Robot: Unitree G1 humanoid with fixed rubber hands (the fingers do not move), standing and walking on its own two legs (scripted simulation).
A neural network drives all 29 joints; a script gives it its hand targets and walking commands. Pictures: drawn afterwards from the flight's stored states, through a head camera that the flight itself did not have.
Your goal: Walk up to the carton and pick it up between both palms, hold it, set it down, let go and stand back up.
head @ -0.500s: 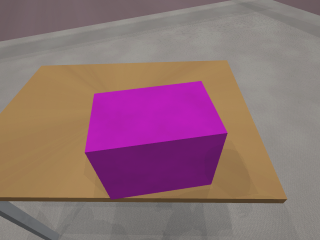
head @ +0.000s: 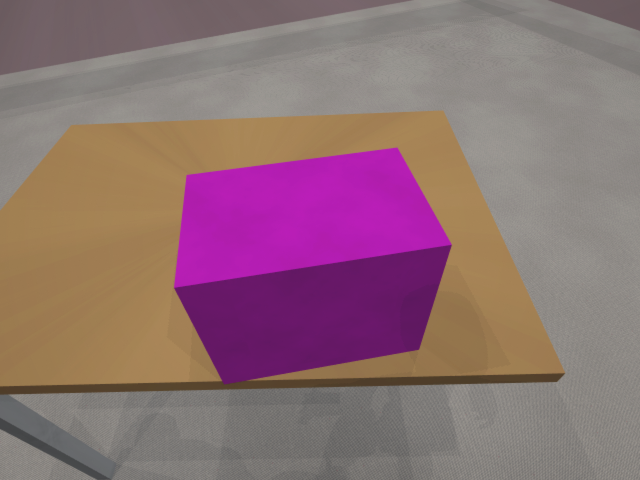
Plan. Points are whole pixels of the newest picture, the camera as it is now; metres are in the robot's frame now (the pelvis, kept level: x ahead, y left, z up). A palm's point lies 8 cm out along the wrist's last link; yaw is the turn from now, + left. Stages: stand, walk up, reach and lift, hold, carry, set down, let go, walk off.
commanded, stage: walk up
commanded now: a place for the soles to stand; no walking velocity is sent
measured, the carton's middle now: (309, 267) +0.40 +0.03 +0.06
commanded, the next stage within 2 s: reach and lift in 1.76 s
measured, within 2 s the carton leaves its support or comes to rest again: neither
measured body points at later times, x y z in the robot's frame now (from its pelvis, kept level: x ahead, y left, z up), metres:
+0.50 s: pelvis -0.04 +0.03 -0.01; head -0.03 +0.03 +0.44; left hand +0.05 +0.31 -0.12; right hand +0.03 -0.25 -0.13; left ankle -0.04 +0.12 -0.73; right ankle +0.05 -0.13 -0.73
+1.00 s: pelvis -0.02 +0.04 +0.01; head -0.01 +0.04 +0.46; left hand +0.09 +0.29 -0.11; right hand +0.03 -0.22 -0.12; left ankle -0.04 +0.12 -0.73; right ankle -0.01 -0.08 -0.73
